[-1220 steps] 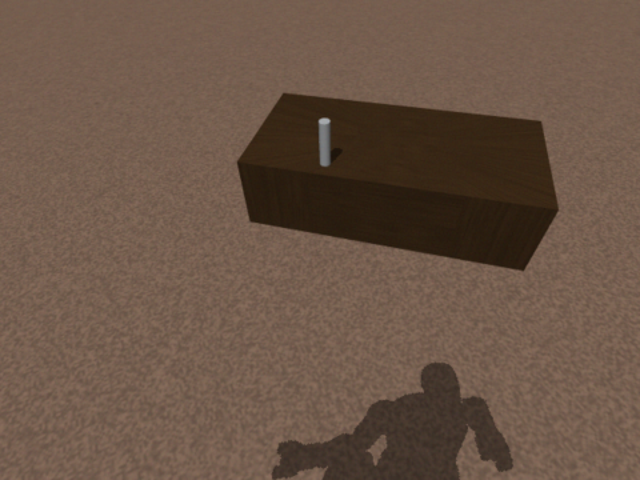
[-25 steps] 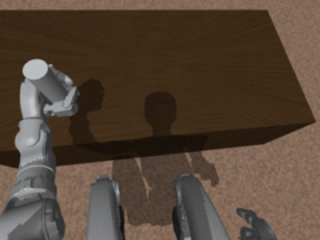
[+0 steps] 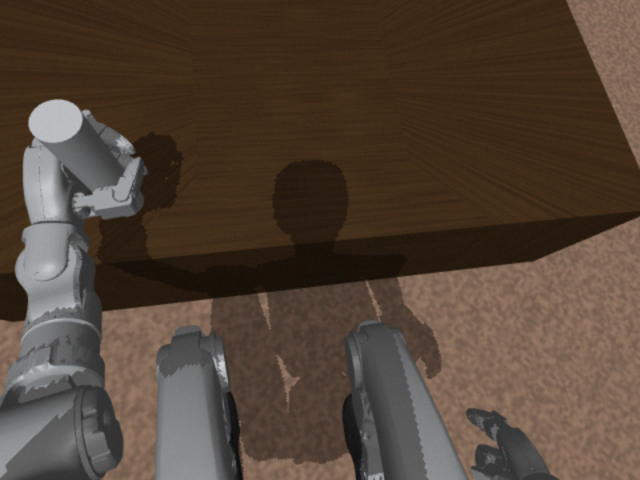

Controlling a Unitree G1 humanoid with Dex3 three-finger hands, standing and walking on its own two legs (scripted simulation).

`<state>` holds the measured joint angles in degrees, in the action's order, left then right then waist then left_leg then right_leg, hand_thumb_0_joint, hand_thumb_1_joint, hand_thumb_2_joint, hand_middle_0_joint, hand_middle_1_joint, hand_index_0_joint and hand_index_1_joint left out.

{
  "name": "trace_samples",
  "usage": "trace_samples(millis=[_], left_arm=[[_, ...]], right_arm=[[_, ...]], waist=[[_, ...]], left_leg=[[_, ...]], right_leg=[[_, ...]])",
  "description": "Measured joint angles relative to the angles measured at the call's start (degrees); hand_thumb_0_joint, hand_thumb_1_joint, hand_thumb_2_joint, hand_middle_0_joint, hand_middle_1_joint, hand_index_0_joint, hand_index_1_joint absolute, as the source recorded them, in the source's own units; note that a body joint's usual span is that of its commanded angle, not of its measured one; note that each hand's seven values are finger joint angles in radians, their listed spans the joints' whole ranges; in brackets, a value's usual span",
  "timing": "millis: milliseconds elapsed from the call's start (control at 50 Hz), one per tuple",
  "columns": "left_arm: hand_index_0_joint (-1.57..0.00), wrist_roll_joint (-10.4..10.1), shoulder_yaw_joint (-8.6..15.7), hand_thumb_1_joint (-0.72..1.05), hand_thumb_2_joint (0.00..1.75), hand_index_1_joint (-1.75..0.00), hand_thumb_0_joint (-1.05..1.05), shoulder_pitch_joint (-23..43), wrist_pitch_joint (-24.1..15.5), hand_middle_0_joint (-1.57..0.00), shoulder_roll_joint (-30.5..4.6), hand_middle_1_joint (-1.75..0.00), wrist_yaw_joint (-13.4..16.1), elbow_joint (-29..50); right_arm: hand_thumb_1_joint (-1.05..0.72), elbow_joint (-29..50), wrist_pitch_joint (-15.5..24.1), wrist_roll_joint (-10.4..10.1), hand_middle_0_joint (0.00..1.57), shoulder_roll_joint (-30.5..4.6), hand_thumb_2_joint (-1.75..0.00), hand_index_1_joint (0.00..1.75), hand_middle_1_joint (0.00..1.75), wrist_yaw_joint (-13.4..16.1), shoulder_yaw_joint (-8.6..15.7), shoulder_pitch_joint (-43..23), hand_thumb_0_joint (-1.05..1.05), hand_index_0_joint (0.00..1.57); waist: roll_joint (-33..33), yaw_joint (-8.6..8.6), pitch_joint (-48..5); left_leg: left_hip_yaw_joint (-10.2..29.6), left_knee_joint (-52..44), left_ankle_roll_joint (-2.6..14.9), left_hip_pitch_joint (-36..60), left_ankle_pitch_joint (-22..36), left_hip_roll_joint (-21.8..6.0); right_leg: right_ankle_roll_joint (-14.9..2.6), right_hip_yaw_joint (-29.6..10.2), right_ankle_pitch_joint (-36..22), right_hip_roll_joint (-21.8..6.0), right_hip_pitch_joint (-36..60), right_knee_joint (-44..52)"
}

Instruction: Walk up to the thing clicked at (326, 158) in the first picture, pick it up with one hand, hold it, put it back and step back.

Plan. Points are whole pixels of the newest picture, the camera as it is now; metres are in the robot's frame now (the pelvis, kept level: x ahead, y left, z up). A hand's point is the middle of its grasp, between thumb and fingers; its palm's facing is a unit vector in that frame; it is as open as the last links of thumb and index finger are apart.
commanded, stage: lower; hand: left
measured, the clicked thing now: (98, 169) +0.47 +0.23 +0.00
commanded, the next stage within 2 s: loosen in 0.64 s
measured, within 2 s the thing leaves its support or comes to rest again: rests again in 0.56 s
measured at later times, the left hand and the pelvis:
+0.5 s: hand (132, 189) +0.47 +0.21 -0.05, palm faces +0.07 -1.00 -0.05, open 5.2 cm; pelvis -0.01 -0.01 -0.04, yaw -1 degrees
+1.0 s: hand (135, 189) +0.47 +0.21 -0.06, palm faces +0.09 -1.00 +0.00, open 5.7 cm; pelvis -0.01 -0.01 -0.06, yaw -1 degrees
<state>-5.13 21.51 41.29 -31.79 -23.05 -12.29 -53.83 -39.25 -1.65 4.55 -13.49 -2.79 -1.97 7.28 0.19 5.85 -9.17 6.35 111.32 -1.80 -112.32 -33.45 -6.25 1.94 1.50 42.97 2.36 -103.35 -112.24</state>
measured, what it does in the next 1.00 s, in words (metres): lowers itself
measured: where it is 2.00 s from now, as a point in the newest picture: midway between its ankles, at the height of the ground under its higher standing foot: (298, 465)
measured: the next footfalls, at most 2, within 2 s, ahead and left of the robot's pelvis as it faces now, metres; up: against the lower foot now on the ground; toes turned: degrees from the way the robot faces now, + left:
none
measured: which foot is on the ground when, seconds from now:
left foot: down 0.00-1.00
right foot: down 0.00-1.00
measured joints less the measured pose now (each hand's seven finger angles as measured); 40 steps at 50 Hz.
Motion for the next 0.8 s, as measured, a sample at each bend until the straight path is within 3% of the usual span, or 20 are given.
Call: trace_samples(millis=[800], left_arm=[[-1.05, -0.6, 2.3, 0.13, 1.15, -1.16, -0.01, 2.3, 1.7, -0.97, -2.7, -1.17, -1.7, -1.0]], right_arm=[[-0.90, -0.1, -1.0, -0.1, 0.21, -1.4, -0.89, 0.30, 0.30, 0.5, -1.0, -0.2, 0.00, 0.20]], waist=[[-0.2, 0.46, 2.1]], left_leg=[[2.0, 9.4, -1.09, -8.3, 0.1, -0.1]], right_leg=[[-0.55, 0.6, 0.6, 1.2, -8.6, -10.3]])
